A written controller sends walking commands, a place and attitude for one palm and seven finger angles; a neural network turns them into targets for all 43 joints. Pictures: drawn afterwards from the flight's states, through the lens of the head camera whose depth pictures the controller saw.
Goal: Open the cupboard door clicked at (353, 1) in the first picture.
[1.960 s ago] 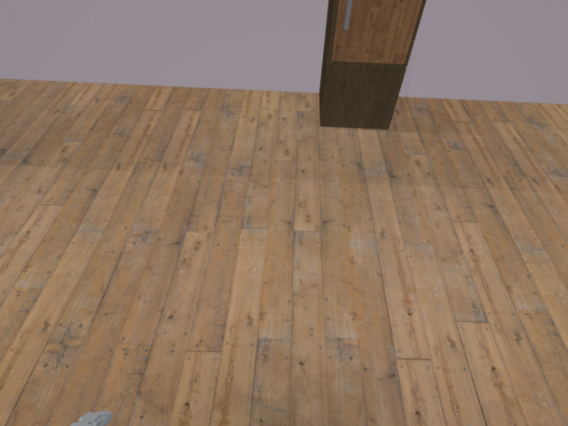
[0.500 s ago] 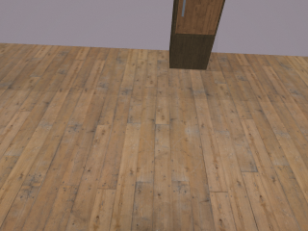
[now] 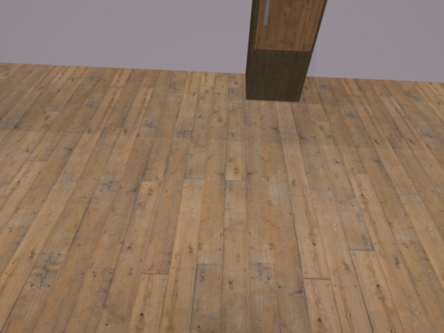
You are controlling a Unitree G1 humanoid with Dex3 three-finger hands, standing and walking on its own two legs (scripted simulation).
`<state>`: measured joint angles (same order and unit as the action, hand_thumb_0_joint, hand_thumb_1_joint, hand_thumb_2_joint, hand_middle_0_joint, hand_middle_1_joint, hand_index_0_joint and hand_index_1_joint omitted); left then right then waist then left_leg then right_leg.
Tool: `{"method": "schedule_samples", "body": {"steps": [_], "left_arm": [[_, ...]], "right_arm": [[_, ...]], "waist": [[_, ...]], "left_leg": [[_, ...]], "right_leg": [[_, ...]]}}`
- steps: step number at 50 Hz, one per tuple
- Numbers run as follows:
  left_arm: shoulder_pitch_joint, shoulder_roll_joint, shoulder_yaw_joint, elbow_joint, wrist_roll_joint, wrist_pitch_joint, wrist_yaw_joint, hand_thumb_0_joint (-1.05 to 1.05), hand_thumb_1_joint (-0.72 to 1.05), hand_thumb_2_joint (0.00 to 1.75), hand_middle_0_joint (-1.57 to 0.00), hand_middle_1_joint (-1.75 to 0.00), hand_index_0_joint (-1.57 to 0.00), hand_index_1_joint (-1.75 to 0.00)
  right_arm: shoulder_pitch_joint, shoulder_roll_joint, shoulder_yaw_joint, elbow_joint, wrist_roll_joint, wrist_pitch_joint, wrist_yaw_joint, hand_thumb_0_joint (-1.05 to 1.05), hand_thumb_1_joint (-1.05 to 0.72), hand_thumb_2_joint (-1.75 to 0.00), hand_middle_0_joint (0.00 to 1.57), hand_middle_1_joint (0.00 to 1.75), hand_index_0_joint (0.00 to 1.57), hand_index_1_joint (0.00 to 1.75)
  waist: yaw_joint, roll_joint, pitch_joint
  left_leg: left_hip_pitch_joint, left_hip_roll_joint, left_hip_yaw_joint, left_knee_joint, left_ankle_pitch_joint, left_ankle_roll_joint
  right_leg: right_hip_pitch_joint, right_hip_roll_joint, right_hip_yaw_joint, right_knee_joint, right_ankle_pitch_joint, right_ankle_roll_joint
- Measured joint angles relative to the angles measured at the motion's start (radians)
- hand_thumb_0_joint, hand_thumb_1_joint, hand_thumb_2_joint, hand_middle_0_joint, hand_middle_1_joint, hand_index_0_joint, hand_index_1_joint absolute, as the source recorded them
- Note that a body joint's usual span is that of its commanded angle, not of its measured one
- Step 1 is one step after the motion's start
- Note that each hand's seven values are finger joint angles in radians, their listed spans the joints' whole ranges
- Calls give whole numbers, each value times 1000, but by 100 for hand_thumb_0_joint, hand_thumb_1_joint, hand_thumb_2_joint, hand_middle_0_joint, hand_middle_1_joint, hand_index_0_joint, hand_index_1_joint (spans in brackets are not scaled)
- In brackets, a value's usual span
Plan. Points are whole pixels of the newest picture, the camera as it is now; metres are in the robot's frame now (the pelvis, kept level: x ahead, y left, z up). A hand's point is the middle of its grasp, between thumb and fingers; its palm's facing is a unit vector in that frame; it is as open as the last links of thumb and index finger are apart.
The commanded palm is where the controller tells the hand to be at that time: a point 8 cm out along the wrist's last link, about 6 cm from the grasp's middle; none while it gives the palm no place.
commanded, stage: look at it before walking up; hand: left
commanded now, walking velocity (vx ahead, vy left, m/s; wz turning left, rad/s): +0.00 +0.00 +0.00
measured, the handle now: (266, 9) +1.84 -0.17 -0.10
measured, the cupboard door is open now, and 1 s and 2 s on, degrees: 0 0 0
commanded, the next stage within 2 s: walk to a spot facing it in 0.38 s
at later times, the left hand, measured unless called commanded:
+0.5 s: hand out of the picture +0.07 +0.24 -0.16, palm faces -0.04 -0.94 -0.34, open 7.4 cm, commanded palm none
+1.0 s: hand out of the picture +0.02 +0.15 -0.17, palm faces -0.09 -0.98 -0.15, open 7.4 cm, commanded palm none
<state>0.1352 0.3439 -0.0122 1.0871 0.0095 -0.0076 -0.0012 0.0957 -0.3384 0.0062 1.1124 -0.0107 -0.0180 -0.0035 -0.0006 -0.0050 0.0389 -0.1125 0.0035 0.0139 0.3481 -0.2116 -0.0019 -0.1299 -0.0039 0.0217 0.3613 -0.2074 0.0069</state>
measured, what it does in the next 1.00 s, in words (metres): lifts its left foot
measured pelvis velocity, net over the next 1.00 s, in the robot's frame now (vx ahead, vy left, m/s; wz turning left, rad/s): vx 0.10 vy -0.02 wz -0.18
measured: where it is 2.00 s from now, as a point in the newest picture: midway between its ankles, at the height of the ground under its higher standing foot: (249, 265)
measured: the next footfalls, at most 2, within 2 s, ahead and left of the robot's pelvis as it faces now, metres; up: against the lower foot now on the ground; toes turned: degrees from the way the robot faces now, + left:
left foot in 1.16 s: +0.32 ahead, +0.09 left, +0.00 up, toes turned -7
right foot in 1.68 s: +0.47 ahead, -0.21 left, +0.00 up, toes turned -33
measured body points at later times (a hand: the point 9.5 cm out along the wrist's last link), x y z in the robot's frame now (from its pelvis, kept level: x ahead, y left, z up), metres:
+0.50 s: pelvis +0.00 +0.00 +0.00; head +0.00 +0.00 +0.45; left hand +0.07 +0.29 -0.13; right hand +0.08 -0.30 -0.13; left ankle -0.01 +0.12 -0.75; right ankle -0.01 -0.12 -0.75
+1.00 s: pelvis +0.10 -0.02 -0.01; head +0.12 -0.02 +0.44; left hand +0.03 +0.20 -0.16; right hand +0.12 -0.27 -0.16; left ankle +0.15 +0.10 -0.69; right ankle +0.00 -0.12 -0.75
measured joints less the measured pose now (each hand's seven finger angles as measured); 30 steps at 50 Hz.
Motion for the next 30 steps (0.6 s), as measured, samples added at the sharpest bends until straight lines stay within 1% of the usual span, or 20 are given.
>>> {"method": "schedule_samples", "body": {"steps": [25, 27, 30], "left_arm": [[4, 0, 2, 7, 0, -1, -1, 1, 91, 90, -21, -30, -20, -30], [9, -4, 3, 7, -1, 2, 3, 1, 91, 90, -21, -30, -20, -30], [40, -22, 8, 1, 3, 19, 2, 1, 91, 90, -21, -30, -20, -30]], "right_arm": [[11, -4, 1, 7, 0, 2, -1, 0, -90, -90, 20, 30, 20, 30], [13, -1, 1, 8, -4, 4, -3, 0, -90, -90, 20, 30, 20, 30], [31, 17, -1, 0, -11, 13, -4, 0, -90, -90, 20, 30, 20, 30]], "waist": [[-2, 4, -1], [1, 5, -5], [9, 5, -21]], "left_leg": [[10, 8, 1, -15, 10, -7], [7, 10, 5, -10, 7, -8], [-8, 18, 24, 32, -24, -10]], "right_leg": [[9, 8, 1, -14, 11, -6], [4, 10, 5, -10, 10, -6], [-21, 19, 23, 36, -15, -9]]}}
